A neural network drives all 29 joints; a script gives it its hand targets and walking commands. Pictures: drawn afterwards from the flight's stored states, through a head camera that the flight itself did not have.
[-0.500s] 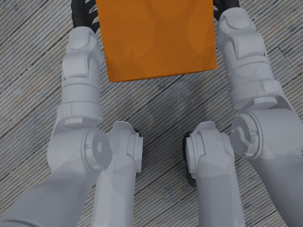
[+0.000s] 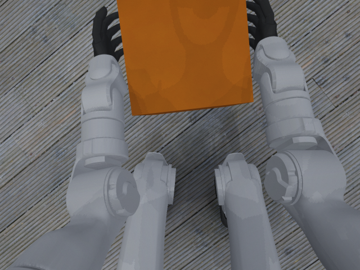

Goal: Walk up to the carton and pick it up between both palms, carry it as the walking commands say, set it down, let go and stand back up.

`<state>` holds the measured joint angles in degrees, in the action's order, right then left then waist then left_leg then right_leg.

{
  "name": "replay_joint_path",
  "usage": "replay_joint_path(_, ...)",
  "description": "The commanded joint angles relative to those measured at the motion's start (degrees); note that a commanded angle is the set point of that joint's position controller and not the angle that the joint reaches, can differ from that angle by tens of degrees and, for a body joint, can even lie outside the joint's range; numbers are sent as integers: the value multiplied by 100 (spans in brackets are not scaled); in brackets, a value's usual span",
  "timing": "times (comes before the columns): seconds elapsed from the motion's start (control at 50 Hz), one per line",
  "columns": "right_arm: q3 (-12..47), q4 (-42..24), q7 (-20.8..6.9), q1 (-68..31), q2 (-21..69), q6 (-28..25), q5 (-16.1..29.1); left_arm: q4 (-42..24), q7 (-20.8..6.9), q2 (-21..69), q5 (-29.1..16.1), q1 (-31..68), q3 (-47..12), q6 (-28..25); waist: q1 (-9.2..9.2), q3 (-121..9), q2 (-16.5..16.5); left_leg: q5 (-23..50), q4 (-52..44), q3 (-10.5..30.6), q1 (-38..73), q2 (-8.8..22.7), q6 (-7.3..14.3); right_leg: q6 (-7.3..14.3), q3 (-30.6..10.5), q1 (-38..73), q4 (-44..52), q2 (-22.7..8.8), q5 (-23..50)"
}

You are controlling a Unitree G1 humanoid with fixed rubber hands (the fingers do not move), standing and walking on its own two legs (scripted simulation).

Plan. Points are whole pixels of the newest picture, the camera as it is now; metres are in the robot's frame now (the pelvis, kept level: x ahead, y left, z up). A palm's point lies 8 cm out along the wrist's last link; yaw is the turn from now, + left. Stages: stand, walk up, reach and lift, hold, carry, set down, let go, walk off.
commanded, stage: reach and lift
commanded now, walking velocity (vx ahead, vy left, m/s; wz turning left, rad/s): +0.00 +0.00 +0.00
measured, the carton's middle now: (185, 61) +0.52 +0.02 -0.17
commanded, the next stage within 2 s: none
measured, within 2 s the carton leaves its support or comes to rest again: neither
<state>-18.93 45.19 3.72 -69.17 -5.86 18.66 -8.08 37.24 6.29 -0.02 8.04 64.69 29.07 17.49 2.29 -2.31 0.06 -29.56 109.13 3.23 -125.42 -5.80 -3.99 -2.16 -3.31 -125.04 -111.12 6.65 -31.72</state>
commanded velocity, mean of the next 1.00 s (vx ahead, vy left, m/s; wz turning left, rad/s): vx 0.00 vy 0.00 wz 0.00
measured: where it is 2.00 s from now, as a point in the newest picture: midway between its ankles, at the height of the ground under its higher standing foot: (192, 205)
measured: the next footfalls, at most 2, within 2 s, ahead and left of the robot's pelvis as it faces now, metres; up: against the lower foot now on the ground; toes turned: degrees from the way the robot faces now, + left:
none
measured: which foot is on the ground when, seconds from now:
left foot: down 0.00-1.00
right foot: down 0.00-1.00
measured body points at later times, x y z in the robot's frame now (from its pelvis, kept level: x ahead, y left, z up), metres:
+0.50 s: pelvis +0.00 +0.00 +0.05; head +0.28 -0.01 +0.41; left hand +0.50 +0.16 -0.02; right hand +0.52 -0.13 -0.03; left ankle +0.11 +0.13 -0.41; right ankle +0.10 -0.12 -0.41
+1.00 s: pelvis +0.02 +0.00 +0.11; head +0.25 -0.01 +0.50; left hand +0.48 +0.16 +0.05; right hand +0.50 -0.13 +0.04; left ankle +0.11 +0.13 -0.41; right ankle +0.10 -0.12 -0.41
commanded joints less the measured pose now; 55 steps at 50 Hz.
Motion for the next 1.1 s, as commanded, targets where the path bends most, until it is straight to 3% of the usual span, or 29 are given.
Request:
replay_joint_path(0.0,2402,-370,-1320,-3582,5772,-207,631,215,-1569,5572,-636,3736,-3102,91,74,-6580,-319,1612,-909,-873,3567,-338,143,66,665,3596,1172,266,1668)
replay_joint_path(0.22,2203,-278,-1391,-3417,5940,-105,464,275,-1639,5755,-477,3546,-2950,214,103,-6634,-322,1408,-1384,-880,3836,-351,139,51,680,3861,1628,296,1472)
replay_joint_path(1.08,2441,-410,-1415,-1740,6547,-190,301,167,-1628,6371,-354,1794,-3277,154,80,-6036,-235,1661,-3223,-554,5707,-387,140,53,450,5627,3508,345,1656)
